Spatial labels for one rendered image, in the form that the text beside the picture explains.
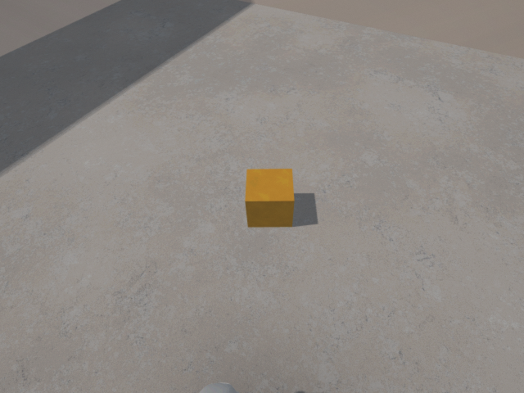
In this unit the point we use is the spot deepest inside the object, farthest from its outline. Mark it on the carton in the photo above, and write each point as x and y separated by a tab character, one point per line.
269	197

